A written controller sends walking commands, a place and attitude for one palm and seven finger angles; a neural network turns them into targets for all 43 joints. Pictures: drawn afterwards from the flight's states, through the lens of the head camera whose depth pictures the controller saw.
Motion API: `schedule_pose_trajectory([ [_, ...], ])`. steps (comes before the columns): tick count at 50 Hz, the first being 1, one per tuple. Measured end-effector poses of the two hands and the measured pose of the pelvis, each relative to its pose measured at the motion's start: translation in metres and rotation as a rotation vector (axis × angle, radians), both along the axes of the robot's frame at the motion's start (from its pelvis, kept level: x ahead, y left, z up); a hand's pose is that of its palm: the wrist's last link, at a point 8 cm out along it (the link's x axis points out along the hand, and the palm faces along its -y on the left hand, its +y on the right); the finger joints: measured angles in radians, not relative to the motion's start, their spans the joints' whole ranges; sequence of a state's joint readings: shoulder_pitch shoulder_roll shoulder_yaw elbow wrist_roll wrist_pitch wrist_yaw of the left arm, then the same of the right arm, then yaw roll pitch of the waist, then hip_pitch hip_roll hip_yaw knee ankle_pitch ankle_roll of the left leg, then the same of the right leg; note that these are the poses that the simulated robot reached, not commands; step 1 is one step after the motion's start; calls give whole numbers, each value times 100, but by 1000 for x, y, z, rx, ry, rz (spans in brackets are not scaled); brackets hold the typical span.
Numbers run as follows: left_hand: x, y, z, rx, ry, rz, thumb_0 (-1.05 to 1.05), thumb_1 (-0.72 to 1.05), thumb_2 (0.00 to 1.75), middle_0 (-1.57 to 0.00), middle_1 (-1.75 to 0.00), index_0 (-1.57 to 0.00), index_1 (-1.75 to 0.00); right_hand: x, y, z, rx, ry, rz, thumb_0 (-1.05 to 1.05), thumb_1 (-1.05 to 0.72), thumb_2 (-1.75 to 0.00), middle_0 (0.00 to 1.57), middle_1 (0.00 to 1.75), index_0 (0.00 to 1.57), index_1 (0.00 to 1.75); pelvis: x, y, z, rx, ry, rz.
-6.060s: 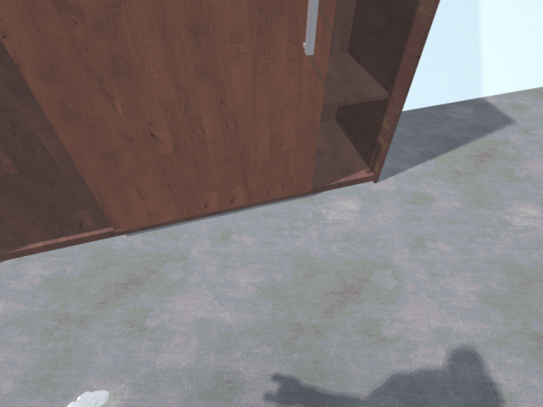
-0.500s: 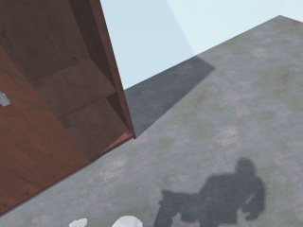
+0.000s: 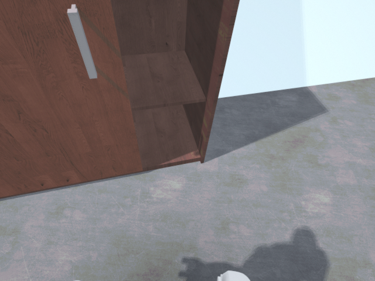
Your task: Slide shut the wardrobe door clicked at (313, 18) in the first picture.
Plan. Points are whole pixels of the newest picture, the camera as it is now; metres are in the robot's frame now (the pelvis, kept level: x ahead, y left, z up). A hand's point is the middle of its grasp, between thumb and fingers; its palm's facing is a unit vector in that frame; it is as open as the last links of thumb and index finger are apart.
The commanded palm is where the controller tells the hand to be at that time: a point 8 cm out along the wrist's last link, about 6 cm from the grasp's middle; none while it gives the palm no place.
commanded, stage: turn to face it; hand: left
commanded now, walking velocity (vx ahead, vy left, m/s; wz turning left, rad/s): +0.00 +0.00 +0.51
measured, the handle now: (84, 43) +0.70 +0.35 +0.10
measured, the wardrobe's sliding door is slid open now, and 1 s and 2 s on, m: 0.37 0.37 0.37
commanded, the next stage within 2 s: take the last steps up to it in 0.42 s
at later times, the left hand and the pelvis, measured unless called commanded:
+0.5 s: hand out of the picture +0.02 +0.16 -0.15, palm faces +0.25 -0.93 -0.27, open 7.4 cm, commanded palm none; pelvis -0.01 -0.04 +0.00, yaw +14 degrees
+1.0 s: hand out of the picture +0.03 +0.21 -0.17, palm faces +0.32 -0.93 -0.20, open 7.4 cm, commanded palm none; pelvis +0.05 +0.02 +0.00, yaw +18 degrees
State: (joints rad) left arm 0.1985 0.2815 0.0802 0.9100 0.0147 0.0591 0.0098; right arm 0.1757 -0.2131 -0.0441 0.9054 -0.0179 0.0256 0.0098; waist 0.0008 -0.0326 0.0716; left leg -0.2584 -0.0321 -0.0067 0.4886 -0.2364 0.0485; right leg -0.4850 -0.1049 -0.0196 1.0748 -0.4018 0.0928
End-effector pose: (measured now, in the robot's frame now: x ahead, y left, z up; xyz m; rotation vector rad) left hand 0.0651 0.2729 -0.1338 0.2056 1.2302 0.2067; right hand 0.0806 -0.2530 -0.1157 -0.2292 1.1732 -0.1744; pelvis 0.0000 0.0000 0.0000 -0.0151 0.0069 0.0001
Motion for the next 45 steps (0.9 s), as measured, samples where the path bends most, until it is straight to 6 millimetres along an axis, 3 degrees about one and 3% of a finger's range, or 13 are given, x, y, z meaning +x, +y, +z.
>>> schedule_pose_trajectory([
  [6,15,-11,13,16,-79,29,1,91,90,-19,-30,-20,-30,-4,1,-11,40,42,31,1,-91,-90,20,30,20,30,0,-9,1,8,-2,69],
  [12,20,-38,21,44,-160,48,0,91,90,-20,-30,-20,-30,-6,-18,-34,80,76,53,1,-91,-90,20,30,20,30,-1,-32,-9,32,-4,129],
  [17,-8,-59,28,45,-148,96,0,91,90,-20,-30,-20,-30,2,-33,-38,87,99,89,1,-91,-90,20,30,20,30,-3,-42,-4,38,-23,186],
  [23,-49,-68,24,23,-76,175,0,91,90,-20,-30,-20,-30,14,-35,-29,69,114,149,1,-91,-90,20,30,20,30,-4,-44,2,53,-22,237],
  [28,-92,-63,11,-10,-8,247,0,91,90,-20,-30,-20,-30,31,-18,-22,39,113,217,1,-91,-90,20,30,20,30,-9,-34,2,50,-14,270],
  [33,-141,-45,-13,-53,75,333,0,91,90,-20,-30,-20,-30,51,16,-18,8,42,302,1,-91,-90,19,30,20,30,-13,-12,-10,18,-11,303],
  [36,-159,-36,-18,-70,143,350,1,91,90,-20,-30,-20,-30,50,35,-11,12,14,316,1,-91,-90,20,30,20,30,-10,-3,-7,22,-19,295],
  [40,-154,-27,-10,-88,148,348,1,91,90,-20,-30,-20,-30,35,50,-7,28,48,302,0,-91,-90,20,30,20,30,2,8,2,13,-20,309],
  [45,-120,-21,-3,-88,107,340,1,91,90,-19,-30,-19,-30,10,59,-15,59,152,262,0,-91,-90,20,30,20,30,24,16,6,22,-18,316],
])
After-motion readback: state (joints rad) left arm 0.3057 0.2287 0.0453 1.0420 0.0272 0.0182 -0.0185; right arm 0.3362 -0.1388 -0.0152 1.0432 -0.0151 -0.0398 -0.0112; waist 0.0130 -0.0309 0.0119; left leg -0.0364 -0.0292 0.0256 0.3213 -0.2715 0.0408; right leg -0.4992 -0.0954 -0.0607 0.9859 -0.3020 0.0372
